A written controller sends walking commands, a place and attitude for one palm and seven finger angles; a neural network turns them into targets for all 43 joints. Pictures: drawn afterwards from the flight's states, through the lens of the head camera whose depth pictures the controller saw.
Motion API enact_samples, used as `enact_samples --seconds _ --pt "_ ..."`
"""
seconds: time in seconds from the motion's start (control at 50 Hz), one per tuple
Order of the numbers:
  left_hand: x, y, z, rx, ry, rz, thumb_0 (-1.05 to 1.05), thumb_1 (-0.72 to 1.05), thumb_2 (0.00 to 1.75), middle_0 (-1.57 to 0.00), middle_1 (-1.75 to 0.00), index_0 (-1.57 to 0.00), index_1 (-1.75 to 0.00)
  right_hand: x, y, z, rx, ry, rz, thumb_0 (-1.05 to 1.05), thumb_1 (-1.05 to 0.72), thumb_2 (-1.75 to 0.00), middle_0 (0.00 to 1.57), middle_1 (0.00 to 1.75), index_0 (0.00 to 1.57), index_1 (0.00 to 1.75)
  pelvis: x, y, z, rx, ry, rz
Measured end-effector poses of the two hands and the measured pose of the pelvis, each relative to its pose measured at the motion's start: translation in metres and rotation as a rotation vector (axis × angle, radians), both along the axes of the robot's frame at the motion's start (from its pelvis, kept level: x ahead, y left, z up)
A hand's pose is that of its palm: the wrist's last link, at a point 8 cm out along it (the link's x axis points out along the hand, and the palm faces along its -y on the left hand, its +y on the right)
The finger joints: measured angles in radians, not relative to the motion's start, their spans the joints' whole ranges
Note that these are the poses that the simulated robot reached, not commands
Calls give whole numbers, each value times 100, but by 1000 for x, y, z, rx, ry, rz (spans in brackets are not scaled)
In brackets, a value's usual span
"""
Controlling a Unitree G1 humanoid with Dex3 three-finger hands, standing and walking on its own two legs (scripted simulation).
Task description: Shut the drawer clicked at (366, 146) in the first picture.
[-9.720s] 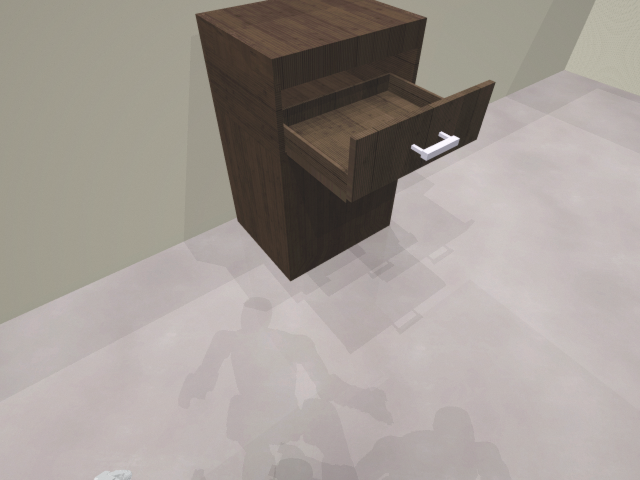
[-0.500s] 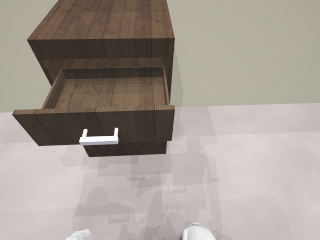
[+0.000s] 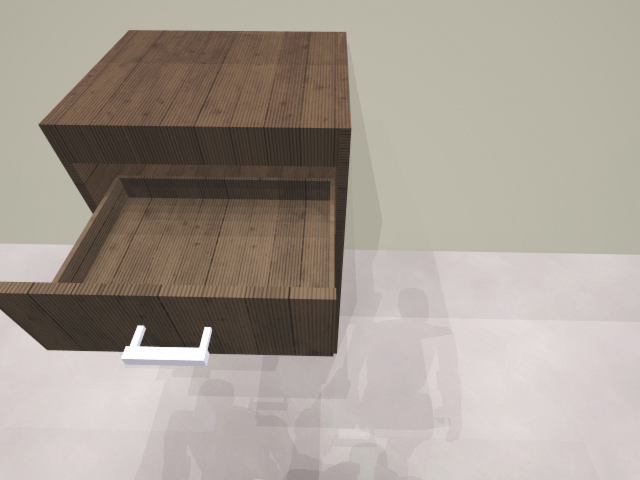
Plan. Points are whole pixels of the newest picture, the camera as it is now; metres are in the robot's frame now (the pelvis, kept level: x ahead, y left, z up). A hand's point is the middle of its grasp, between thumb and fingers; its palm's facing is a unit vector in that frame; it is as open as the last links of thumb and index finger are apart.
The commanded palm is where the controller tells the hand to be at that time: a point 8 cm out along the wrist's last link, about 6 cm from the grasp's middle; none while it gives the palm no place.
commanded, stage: come to a stop and stand still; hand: left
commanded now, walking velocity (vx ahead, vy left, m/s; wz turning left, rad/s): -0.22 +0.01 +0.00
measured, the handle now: (169, 344) +0.31 +0.27 -0.07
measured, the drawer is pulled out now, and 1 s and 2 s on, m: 0.30 0.30 0.30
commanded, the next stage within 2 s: look again from close up in 1.28 s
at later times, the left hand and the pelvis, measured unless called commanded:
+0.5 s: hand out of the picture +0.00 +0.20 -0.17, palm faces +0.02 -0.98 -0.22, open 7.4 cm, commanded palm none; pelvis +0.00 +0.01 +0.00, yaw -2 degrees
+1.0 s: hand out of the picture +0.10 +0.21 -0.17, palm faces -0.04 -0.98 -0.21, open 7.3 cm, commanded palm none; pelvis +0.03 +0.04 -0.01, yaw -2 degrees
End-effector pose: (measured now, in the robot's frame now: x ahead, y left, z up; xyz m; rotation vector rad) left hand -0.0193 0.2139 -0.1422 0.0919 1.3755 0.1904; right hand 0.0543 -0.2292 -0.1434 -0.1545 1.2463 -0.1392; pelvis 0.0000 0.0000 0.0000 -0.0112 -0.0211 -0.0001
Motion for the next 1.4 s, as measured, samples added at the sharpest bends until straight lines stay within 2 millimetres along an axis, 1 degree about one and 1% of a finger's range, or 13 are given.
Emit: enact_samples --seconds 0.06,0.12,0.26,0.36,0.46,0.62,0.7,0.78,0.9,1.02,1.12,1.24,1.4 --pt "-8 -6 -10 -38 48 25 1 92 89 -20 -30 -20 -30 21 10 0 -9 -26 19 1 -93 -90 19 30 20 30 10 7 -5 -15 -5 0" --pt "-10 -9 -15 -60 77 37 1 92 89 -20 -30 -20 -30 32 20 5 -19 -39 25 0 -94 -90 19 30 20 30 13 10 -3 7 -17 -2" --pt "-5 -1 -13 -57 83 9 1 91 89 -20 -30 -20 -30 32 31 6 -9 -41 11 0 -94 -90 20 30 20 30 6 16 -2 17 -20 -18" --pt "1 17 -6 -7 68 -22 1 91 89 -20 -30 -20 -30 14 25 2 -3 -18 -20 -1 -94 -90 20 30 21 30 -1 17 -2 17 -11 -25" --pt "9 30 0 34 50 -49 1 91 89 -20 -30 -20 -30 -15 18 -1 -1 39 -47 -1 -94 -90 20 30 21 30 -1 15 0 19 -7 -29" --pt "30 29 2 39 14 -112 1 91 89 -20 -30 -20 -30 -66 23 -7 34 161 -76 0 -92 -90 20 30 20 30 3 11 0 26 -2 -30" --pt "45 29 -2 49 -4 -144 1 91 89 -20 -30 -20 -30 -79 24 -13 36 185 -107 1 -91 -90 20 30 20 30 5 14 -7 12 18 -37" --pt "68 31 -10 42 -41 -154 1 91 89 -20 -30 -20 -30 -83 30 -16 29 193 -138 1 -91 -90 20 30 20 30 15 20 -13 -4 25 -34" --pt "106 38 -6 41 -122 -153 1 93 89 -20 -30 -20 -30 -69 47 -11 36 181 -116 1 -91 -90 19 30 20 30 27 28 -9 5 24 -41" --pt "117 45 0 43 -145 -147 1 93 89 -20 -30 -20 -30 -41 55 -10 31 144 -83 2 -93 -90 20 30 20 30 33 37 -6 9 22 -43" --pt "108 52 0 46 -111 -143 1 93 89 -20 -30 -20 -30 -23 50 -7 12 111 -75 2 -93 -90 20 30 21 30 38 42 -5 11 17 -47" --pt "87 56 -4 31 -44 -134 1 92 89 -20 -30 -20 -30 -6 48 -1 -8 82 -62 1 -92 -90 20 30 20 30 40 47 -3 11 11 -49" --pt "60 56 -6 8 24 -115 1 91 89 -20 -30 -20 -30 0 52 1 -15 84 -47 1 -92 -90 20 30 20 30 39 53 -1 8 4 -46"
